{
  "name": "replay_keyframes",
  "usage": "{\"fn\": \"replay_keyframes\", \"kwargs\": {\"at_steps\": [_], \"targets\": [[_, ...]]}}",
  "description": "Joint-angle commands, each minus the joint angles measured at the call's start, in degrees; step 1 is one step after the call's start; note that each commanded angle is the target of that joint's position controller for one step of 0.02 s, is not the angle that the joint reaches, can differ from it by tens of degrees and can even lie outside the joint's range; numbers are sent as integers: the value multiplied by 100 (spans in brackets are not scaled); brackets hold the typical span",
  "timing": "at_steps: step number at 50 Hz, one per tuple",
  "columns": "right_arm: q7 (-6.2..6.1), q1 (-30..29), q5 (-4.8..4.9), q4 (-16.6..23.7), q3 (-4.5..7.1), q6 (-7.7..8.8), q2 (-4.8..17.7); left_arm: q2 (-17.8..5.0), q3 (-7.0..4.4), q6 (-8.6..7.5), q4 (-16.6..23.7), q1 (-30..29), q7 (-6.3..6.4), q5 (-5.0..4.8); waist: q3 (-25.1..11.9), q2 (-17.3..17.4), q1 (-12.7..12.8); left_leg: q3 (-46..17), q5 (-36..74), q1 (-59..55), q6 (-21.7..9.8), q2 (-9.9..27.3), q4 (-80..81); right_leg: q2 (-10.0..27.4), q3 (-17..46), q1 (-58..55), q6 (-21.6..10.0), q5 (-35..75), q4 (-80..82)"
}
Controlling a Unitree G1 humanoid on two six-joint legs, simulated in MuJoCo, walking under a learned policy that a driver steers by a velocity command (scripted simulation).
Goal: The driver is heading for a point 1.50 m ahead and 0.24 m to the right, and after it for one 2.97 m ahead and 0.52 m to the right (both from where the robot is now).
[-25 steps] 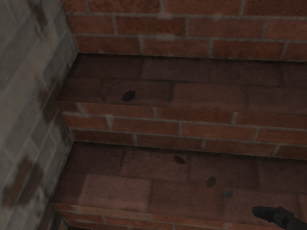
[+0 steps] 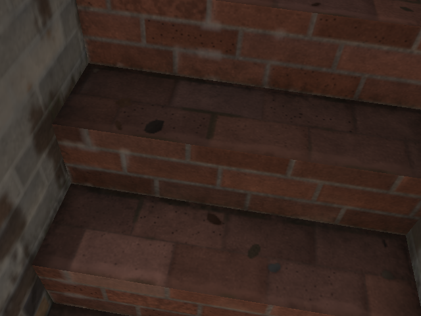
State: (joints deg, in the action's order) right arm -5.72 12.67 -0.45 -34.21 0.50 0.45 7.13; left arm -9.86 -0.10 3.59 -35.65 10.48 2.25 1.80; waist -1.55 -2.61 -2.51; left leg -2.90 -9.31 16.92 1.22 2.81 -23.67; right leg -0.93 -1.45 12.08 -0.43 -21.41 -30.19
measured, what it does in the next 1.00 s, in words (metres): steps on the spot: right foot, then left foot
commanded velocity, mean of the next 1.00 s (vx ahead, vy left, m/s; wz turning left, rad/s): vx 0.23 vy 0.00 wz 0.01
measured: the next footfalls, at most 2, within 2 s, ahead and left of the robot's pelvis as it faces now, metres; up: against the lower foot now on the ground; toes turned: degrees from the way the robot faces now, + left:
right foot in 0.02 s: +0.00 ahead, -0.14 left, +0.00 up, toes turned +0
left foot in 0.52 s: +0.07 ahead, +0.11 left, +0.00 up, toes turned -1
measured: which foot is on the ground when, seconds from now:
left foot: down 0.00-0.04, up 0.06-0.50, down 0.52-1.00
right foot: up 0.00-0.00, down 0.02-1.00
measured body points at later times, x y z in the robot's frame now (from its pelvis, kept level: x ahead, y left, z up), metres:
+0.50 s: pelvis +0.01 -0.01 +0.00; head +0.04 -0.03 +0.45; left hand +0.08 +0.23 -0.12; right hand +0.20 -0.19 -0.11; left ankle +0.03 +0.11 -0.71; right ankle -0.05 -0.11 -0.74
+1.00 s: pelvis -0.02 +0.01 +0.00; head -0.02 +0.01 +0.45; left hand +0.08 +0.22 -0.13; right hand +0.11 -0.20 -0.11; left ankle +0.03 +0.10 -0.74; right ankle -0.04 -0.13 -0.74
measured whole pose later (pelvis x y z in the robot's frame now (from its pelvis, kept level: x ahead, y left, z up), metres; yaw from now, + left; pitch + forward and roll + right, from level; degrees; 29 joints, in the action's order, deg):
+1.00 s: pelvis -0.02 +0.01 +0.00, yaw -1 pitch -1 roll +0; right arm -2.8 13.5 -1.8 -40.2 1.8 2.3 5.1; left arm -7.1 -2.4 0.2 -44.8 14.4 1.5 2.1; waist 0.8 -0.1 0.8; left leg 3.3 -6.8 13.8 -2.1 -0.9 -21.1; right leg 1.3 2.0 9.1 1.7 -13.2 -23.0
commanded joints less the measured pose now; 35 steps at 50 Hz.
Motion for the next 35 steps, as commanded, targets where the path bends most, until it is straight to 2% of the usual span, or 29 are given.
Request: {"fn": "replay_keyframes", "kwargs": {"at_steps": [1, 2, 3, 4, 5, 6, 7, 8, 9, 10, 12, 14, 16, 18, 20, 22, 23, 24, 25, 26, 27, 28, 29, 30, 31, 32, 33, 34, 35], "targets": [[164, 55, 111, 277, 168, 87, 294, -56, -8, -435, 258, 14, 77, 122, -289, 910, 75, -697, -201, 99, -835, 394, -99, 279, 53, -1084, -136, 1404, 1470], [278, -253, 145, 363, 135, 167, 167, -230, 11, -589, 225, 347, 60, 208, -468, 8, 410, -443, -1218, 1516, -532, 209, -704, 1112, 1223, -2075, -56, 1951, 1338], [339, -354, 80, 474, 81, 142, 82, -666, -81, -627, 146, 611, 80, 264, -628, -1519, 609, -50, -1363, 1782, -269, 66, -1227, 2139, 2514, -1460, -378, 776, 2194], [361, -426, -18, 410, 159, 96, 223, -628, -120, -639, 244, 223, 90, 186, -25, -1137, 478, 31, -938, 1839, -178, 151, -2333, 2141, 2540, -1014, -613, 665, 2301], [368, -343, -108, 217, 219, 41, 252, -552, -106, -651, 192, 174, 89, 129, 122, -869, 433, 191, -1153, 1988, -81, -30, -3856, 2002, 2182, -739, -959, 1391, 2084], [356, -13, -208, -23, 282, -28, 252, -696, -189, -665, 130, 313, 50, 131, -28, -807, 365, 337, -1377, 2257, -69, -165, -5806, 1836, 1727, -775, -1254, 2589, 1647], [398, 100, -332, -78, 276, -57, 217, -772, -227, -699, 63, 383, 29, 108, 25, -295, 272, 345, -1261, 2258, -29, -155, -6810, 1626, 1145, -386, -1386, 3123, 1331], [426, 169, -357, -132, 269, -67, 202, -925, -317, -736, -17, 434, -41, 89, 22, -466, 236, 545, -1270, 2538, -79, -322, -7855, 1439, 945, -291, -1527, 3244, 1139], [428, -144, -325, -28, 263, -49, 185, -920, -339, -781, -76, 585, -69, 69, 127, -503, 374, 528, -1223, 3097, -124, -383, -8566, 1360, 967, -394, -1606, 2977, 1082], [461, -707, -320, 250, 236, -16, 347, -683, -248, -820, -78, 715, -68, 27, 391, -148, 442, 267, -1226, 3746, -119, -271, -8007, 1342, 1124, -645, -1486, 2649, 1105], [532, -1030, -395, 371, 168, -30, 261, -634, -254, -823, -300, 1258, -16, 32, 241, -130, 594, 335, -1263, 4415, -122, -352, -8002, 1389, 1477, -1342, -1512, 2432, 1130], [589, -990, -388, 376, 114, -108, 183, -610, -247, -855, -413, 1363, 75, 19, 54, -68, 486, 242, -1176, 4291, -57, -284, -7706, 1567, 1528, -1454, -1623, 3153, 1176], [599, -849, -349, 347, 88, -204, 196, -614, -229, -919, -437, 1179, 125, 3, -61, -50, 296, 186, -1055, 3758, 3, -178, -7149, 1692, 1364, -1189, -1666, 4121, 1211], [559, -476, -322, 153, 20, -322, 47, -629, -218, -918, -457, 858, 128, 24, -297, -376, 148, 409, -898, 2812, -47, -113, -6728, 1489, 949, -720, -1609, 4493, 1224], [555, -585, -273, 172, -60, -351, 33, -475, -133, -855, -344, 346, 120, 10, -211, -247, 57, 564, -655, 1568, -70, 2, -4614, 1162, 486, -147, -1255, 4953, 1239], [451, -832, -73, 256, -91, -316, -51, -536, -128, -780, -274, 223, 120, -4, -212, -678, 236, 757, -625, 453, -43, -349, -2597, 1079, 425, -172, -982, 6207, 1151], [367, -588, -77, 196, -10, -316, 54, -644, -179, -760, -304, 369, 111, 6, -395, -972, 222, 759, -567, 243, -68, -495, -1973, 1157, 553, -633, -941, 6615, 864], [356, -79, -76, -47, -3, -196, 49, -744, -196, -696, -359, 284, 63, -156, -812, -948, 113, 728, 247, -263, -226, -556, -1188, 1301, 601, -1068, -985, 7672, 259], [325, 216, -128, -164, 15, -63, 55, -720, -220, -668, -387, 256, -11, -278, -879, -677, -61, 985, 1194, -597, -233, -641, 227, 1003, 384, -1297, -805, 7004, -129], [278, 352, -243, -281, 20, 71, 47, -718, -260, -633, -379, 346, -55, -385, -776, -623, -20, 926, 1764, -1031, -244, -527, 863, 852, 513, -1032, -639, 5501, -407], [292, 475, -379, -302, 22, 224, 162, -411, -181, -610, -325, 598, -70, -420, -730, 161, 167, 80, 4249, -2116, -359, 447, 341, 737, 652, 218, -392, 2586, -752], [323, 394, -391, -180, -79, 261, 16, 140, -44, -457, -412, 1151, -42, -453, -1165, 1354, 331, -900, 6983, -2487, -1235, 1699, -102, 433, 636, 647, -159, -337, -1319], [304, -26, -274, 14, -197, 279, -236, 201, -35, -275, -511, 1276, 3, -357, -1275, 1314, 363, -1055, 6187, -1480, -1738, 1959, 264, 495, 674, 98, 21, -610, -1640], [287, -665, -182, 208, -280, 291, -413, 77, -85, -182, -500, 1110, 5, -229, -907, 1105, 546, -793, 5092, -594, -1678, 1696, 500, 522, 631, -364, 155, -432, -1510], [240, -1142, -134, 312, -352, 309, -519, 45, -92, -133, -463, 905, -5, -74, -578, 1051, 690, -468, 4353, -22, -1422, 1324, 542, 496, 532, -701, 223, -111, -1001], [192, -1212, -85, 278, -372, 335, -490, 38, -84, -110, -435, 710, -21, 31, -222, 952, 776, -201, 3773, 50, -1072, 951, 460, 507, 497, -656, 232, 406, -176], [160, -916, -33, 202, -303, 346, -329, -74, -97, -102, -417, 505, -40, 91, -48, 988, 635, -112, 2903, -122, -770, 664, 428, 446, 458, -503, 229, 824, 261], [170, -608, -13, 168, -226, 354, -173, -216, -142, -117, -392, 511, -49, 121, -149, 1095, 538, -150, 1849, -340, -556, 492, 395, 536, 545, -407, 168, 1046, 464], [169, -376, -9, 129, -147, 351, -36, -344, -180, -153, -436, 533, -26, 104, -130, 948, 429, -189, 783, -492, -439, 421, 500, 670, 693, -288, 107, 1193, 725]]}}
Velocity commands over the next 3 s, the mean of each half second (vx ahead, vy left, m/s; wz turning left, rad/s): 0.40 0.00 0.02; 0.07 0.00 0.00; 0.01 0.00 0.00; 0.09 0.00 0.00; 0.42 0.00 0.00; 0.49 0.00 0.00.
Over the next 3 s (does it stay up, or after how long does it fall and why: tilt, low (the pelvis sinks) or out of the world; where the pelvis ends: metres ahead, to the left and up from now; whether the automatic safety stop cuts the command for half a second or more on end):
stays up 0.00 -0.02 0.01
